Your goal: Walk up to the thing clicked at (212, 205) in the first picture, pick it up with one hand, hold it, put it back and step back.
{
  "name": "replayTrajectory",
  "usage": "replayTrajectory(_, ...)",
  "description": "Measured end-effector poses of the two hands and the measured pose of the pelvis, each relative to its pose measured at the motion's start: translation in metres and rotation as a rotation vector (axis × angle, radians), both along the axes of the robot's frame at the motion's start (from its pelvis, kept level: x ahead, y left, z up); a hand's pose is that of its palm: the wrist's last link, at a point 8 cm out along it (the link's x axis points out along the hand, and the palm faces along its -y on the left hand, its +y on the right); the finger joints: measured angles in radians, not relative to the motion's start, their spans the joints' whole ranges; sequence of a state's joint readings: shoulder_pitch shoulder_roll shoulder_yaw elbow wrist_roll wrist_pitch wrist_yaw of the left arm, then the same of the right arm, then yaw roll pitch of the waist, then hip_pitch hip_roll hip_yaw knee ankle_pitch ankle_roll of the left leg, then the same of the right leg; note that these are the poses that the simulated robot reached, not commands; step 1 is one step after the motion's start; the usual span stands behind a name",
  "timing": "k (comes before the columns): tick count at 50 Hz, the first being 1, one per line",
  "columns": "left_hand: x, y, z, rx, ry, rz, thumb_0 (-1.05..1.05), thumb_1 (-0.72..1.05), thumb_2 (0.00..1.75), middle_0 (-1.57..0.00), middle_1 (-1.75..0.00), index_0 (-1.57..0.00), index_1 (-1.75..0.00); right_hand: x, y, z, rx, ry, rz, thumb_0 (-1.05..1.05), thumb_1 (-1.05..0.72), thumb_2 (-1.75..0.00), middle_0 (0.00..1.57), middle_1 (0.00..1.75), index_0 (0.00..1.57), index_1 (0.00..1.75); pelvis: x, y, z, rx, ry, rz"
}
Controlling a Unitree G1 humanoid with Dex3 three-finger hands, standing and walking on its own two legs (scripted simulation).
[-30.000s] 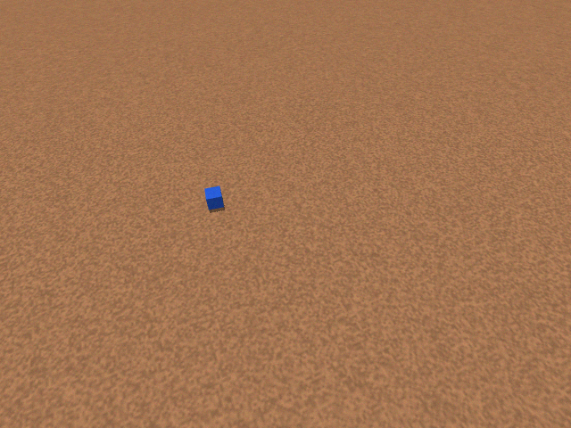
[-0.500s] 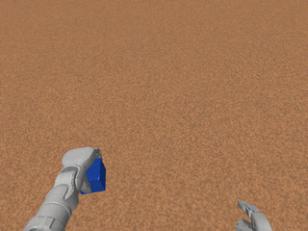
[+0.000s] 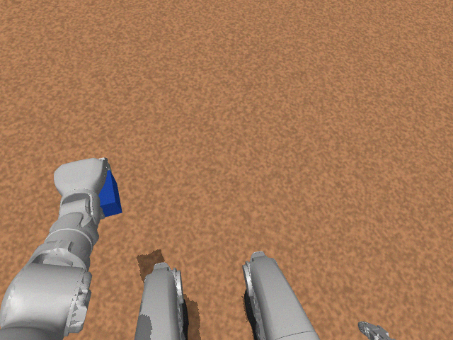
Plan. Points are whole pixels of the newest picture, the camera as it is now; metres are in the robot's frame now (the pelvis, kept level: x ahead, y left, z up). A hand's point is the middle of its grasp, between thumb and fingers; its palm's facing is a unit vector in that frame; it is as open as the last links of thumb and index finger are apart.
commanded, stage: crouch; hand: left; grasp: from above
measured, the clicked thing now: (98, 196) +0.43 +0.23 -0.16
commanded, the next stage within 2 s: lower in 1.16 s
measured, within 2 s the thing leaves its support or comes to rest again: neither
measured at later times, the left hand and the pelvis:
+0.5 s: hand (115, 209) +0.44 +0.24 -0.31, palm faces -0.42 -0.06 -0.91, open 10.1 cm; pelvis -0.01 -0.01 -0.15, yaw -2 degrees
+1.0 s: hand (123, 212) +0.45 +0.24 -0.39, palm faces -0.43 -0.07 -0.90, open 10.1 cm; pelvis -0.02 -0.01 -0.23, yaw -4 degrees
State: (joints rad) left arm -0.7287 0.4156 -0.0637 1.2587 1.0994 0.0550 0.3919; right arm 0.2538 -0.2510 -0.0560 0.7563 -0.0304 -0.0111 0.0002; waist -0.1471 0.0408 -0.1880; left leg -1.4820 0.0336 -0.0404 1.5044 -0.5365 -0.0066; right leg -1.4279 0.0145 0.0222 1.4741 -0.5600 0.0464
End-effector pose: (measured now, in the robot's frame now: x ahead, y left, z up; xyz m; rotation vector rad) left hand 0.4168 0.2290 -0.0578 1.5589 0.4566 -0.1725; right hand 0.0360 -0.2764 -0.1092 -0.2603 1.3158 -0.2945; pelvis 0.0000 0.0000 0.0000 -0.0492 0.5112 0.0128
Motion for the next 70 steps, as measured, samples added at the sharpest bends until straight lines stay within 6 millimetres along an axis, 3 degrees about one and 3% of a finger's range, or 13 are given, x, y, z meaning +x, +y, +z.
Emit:
replayTrajectory(4, 0.006, 0.000, -0.038, -0.009, 0.021, 0.005, -0.02, 0.01, 0.40, -0.73, -0.50, -0.73, -0.49, -0.018, 0.010, -0.036, 0.021, 0.041, -0.018, 0.01, -0.89, -0.89, 0.20, 0.30, 0.20, 0.30, -0.006, 0.001, -0.031, -0.005, 0.047, -0.002)
replayTrajectory(9, 0.010, 0.000, -0.086, -0.019, 0.058, -0.002, -0.02, 0.01, 0.40, -0.73, -0.50, -0.73, -0.48, -0.022, 0.018, -0.074, 0.042, 0.057, -0.010, 0.01, -0.88, -0.89, 0.20, 0.30, 0.21, 0.30, -0.011, 0.001, -0.067, -0.011, 0.093, -0.005)
replayTrajectory(16, 0.016, 0.005, -0.150, -0.048, 0.063, -0.012, -0.02, 0.01, 0.40, -0.73, -0.50, -0.73, -0.48, -0.005, 0.014, -0.117, 0.041, 0.056, 0.059, 0.00, -0.88, -0.89, 0.20, 0.30, 0.21, 0.30, -0.011, -0.004, -0.111, -0.020, 0.143, -0.006)
replayTrajectory(23, 0.026, 0.012, -0.190, -0.048, 0.035, -0.006, -0.02, 0.00, 0.40, -0.73, -0.50, -0.74, -0.48, 0.016, 0.002, -0.144, 0.020, 0.050, 0.130, 0.00, -0.89, -0.90, 0.20, 0.30, 0.21, 0.30, -0.009, -0.007, -0.144, -0.031, 0.160, -0.010)
replayTrajectory(32, 0.034, 0.013, -0.222, -0.047, 0.040, 0.008, -0.02, -0.01, 0.41, -0.75, -0.49, -0.76, -0.47, 0.019, -0.007, -0.169, 0.019, 0.059, 0.156, 0.00, -0.89, -0.90, 0.20, 0.30, 0.21, 0.30, -0.010, -0.009, -0.171, -0.038, 0.156, -0.020)
replayTrajectory(46, 0.039, 0.011, -0.266, -0.053, 0.040, -0.004, -0.02, -0.01, 0.41, -0.75, -0.48, -0.76, -0.47, -0.029, -0.005, -0.210, 0.060, 0.157, 0.117, 0.00, -0.90, -0.90, 0.20, 0.30, 0.21, 0.30, -0.020, -0.011, -0.216, -0.041, 0.125, -0.040)
replayTrajectory(53, 0.041, 0.012, -0.281, -0.048, 0.046, 0.007, -0.02, -0.01, 0.41, -0.75, -0.48, -0.76, -0.46, -0.043, -0.001, -0.227, 0.073, 0.173, 0.110, 0.00, -0.90, -0.90, 0.20, 0.30, 0.21, 0.30, -0.024, -0.011, -0.234, -0.043, 0.109, -0.048)
replayTrajectory(70, 0.049, 0.019, -0.311, -0.051, 0.056, 0.017, -0.02, -0.02, 0.42, -0.77, -0.47, -0.77, -0.46, -0.035, 0.000, -0.244, 0.059, 0.176, 0.150, 0.00, -0.90, -0.90, 0.20, 0.30, 0.21, 0.30, -0.020, -0.009, -0.258, -0.059, 0.095, -0.059)
